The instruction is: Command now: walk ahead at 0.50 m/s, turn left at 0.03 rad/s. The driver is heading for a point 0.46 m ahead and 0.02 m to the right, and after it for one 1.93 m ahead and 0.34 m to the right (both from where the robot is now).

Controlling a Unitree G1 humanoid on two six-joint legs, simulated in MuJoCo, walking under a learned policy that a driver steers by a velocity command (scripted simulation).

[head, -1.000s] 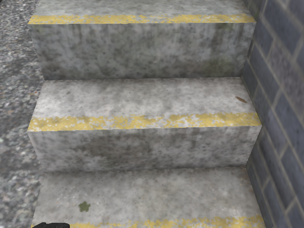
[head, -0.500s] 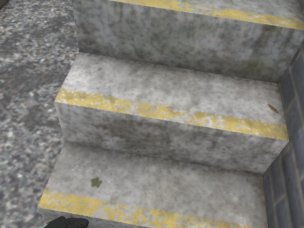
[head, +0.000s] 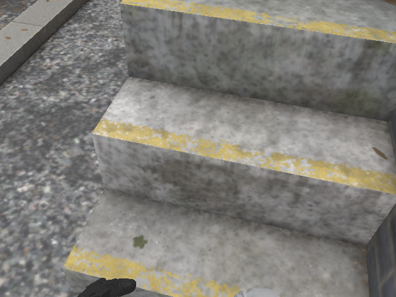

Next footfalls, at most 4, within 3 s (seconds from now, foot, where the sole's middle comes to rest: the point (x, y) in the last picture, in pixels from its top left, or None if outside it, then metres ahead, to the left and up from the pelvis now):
0.12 right None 0.11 -0.07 -0.54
0.60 left None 0.02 0.17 -0.74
0.94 right None -0.06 -0.04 -0.74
1.36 left None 0.06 0.26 -0.74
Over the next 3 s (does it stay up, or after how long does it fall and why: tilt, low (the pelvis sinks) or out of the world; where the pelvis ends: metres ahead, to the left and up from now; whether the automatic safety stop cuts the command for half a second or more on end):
stays up -0.02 0.03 0.04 its command is cut before an obstacle after 2.0 s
